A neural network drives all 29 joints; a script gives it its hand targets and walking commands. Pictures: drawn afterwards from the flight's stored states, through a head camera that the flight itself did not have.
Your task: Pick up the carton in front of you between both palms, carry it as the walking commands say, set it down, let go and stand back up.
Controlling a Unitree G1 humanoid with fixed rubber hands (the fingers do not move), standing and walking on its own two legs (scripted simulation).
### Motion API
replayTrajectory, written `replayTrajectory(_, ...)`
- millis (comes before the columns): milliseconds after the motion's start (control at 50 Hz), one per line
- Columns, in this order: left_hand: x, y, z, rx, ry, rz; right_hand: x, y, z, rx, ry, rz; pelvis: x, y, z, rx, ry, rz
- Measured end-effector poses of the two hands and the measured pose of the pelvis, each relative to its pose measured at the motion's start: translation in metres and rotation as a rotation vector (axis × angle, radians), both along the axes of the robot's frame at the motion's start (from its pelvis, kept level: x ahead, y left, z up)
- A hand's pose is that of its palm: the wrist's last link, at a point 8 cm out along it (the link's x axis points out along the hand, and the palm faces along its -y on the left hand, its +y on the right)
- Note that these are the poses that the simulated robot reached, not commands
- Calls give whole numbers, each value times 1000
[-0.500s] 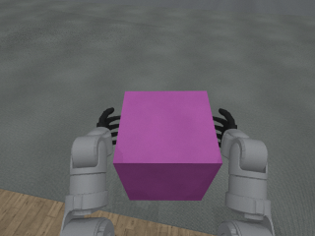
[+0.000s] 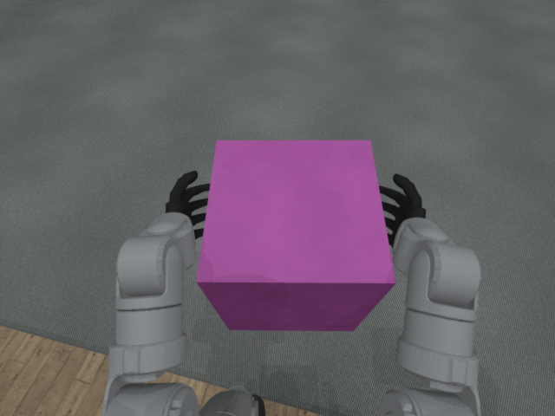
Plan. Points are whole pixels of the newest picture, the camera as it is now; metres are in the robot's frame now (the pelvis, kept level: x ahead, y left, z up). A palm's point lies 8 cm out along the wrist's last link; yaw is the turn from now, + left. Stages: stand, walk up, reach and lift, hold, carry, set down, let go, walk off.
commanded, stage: carry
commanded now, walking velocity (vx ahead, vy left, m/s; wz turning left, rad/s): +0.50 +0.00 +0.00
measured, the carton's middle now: (291, 245) +0.35 +0.02 +0.04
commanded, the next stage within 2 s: none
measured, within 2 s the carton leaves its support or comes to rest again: neither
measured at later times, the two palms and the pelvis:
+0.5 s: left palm (231, 106) +0.61 +0.15 +0.10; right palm (395, 111) +0.60 -0.14 +0.12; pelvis +0.27 +0.02 -0.02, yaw +1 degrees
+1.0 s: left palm (245, 79) +0.91 +0.18 -0.02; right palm (354, 84) +0.93 -0.12 -0.03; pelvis +0.60 +0.01 -0.09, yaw +1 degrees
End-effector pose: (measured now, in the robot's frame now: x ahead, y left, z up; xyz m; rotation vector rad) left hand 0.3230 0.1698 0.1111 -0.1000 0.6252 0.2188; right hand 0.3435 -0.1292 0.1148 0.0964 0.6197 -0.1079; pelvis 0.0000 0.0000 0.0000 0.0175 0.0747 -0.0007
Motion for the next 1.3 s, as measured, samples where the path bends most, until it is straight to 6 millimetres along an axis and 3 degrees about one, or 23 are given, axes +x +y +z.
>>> replayTrajectory(80, 59, -2, -10, -13, -17, -72, 36, -3, -8, -34, -18, -62, 47, 17, -14, -15, -22, 7)
replayTrajectory(160, 98, -11, -20, -18, 59, -115, 59, -12, -22, -33, 60, -110, 83, 29, -5, -19, -20, 1)
replayTrajectory(220, 126, -15, -18, -21, 66, -123, 83, -15, -19, -17, 66, -133, 109, 35, 3, -23, -14, -7)
replayTrajectory(380, 209, -8, 4, -17, -51, -100, 181, -9, 14, -21, -50, -103, 191, 34, 3, -17, 1, -3)
replayTrajectory(460, 257, -10, 1, -18, -58, -95, 231, -11, 12, -39, -57, -88, 243, 26, -9, -6, -5, 7)
replayTrajectory(560, 329, -25, -27, -16, -35, -102, 300, -26, -18, -44, -34, -90, 321, 14, -41, 16, -17, 9)
replayTrajectory(660, 400, -32, -81, 23, -10, -68, 384, -33, -79, -24, -11, -44, 396, 1, -94, 4, -12, 19)
replayTrajectory(740, 427, -19, -123, 15, 103, -4, 429, -20, -125, 0, 101, -2, 434, -7, -98, -12, 9, 14)
replayTrajectory(840, 472, -1, -139, -3, 114, 67, 485, -1, -147, 31, 117, 27, 485, -10, -93, -4, 21, 21)
replayTrajectory(960, 553, 11, -134, -16, 59, 63, 558, 10, -145, 26, 61, 14, 565, 0, -91, -1, 28, 18)
replayTrajectory(1100, 676, 12, -124, -14, -46, -59, 655, 11, -124, -33, -47, -54, 674, 25, -111, -19, -3, -2)
replayTrajectory(1300, 783, -7, -87, -23, -8, -123, 741, -6, -83, -19, -10, -143, 780, 39, -73, -55, 8, -26)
